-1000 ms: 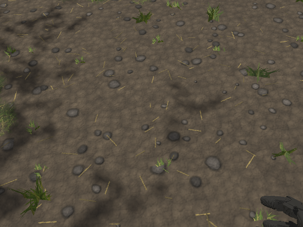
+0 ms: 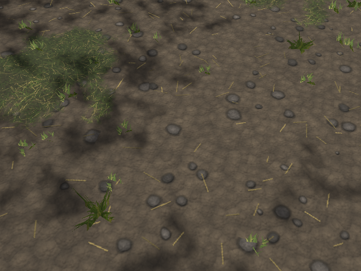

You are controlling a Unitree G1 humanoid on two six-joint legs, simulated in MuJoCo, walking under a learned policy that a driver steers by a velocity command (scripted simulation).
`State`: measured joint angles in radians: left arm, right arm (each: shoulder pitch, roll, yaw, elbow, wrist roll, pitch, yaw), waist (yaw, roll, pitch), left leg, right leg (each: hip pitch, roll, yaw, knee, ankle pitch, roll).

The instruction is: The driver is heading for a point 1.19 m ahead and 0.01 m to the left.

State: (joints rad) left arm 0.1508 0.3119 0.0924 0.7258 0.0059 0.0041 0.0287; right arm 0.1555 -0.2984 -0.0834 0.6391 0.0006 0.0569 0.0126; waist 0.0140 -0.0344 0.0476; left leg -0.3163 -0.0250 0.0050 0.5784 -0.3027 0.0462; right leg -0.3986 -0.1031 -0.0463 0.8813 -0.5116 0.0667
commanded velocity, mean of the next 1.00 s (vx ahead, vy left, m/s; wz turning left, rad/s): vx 0.00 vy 0.00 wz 0.23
